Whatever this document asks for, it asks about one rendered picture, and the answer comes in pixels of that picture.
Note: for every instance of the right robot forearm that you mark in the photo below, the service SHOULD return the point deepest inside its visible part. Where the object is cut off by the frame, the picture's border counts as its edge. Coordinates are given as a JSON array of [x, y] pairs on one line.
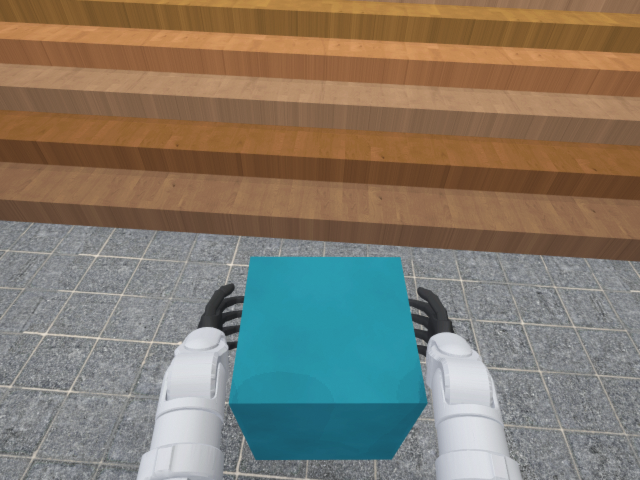
[[470, 430]]

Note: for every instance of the robot right hand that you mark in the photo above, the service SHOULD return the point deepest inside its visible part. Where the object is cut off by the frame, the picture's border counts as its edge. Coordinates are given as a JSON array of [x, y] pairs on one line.
[[437, 320]]

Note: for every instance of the carton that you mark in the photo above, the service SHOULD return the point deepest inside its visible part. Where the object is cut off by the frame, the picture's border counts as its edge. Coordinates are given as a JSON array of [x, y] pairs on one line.
[[327, 365]]

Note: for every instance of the left robot forearm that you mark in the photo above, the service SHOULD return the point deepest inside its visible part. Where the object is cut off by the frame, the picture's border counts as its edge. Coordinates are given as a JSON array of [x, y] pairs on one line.
[[187, 433]]

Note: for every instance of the robot left hand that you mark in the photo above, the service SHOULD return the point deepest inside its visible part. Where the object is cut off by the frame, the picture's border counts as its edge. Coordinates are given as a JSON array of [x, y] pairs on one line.
[[213, 316]]

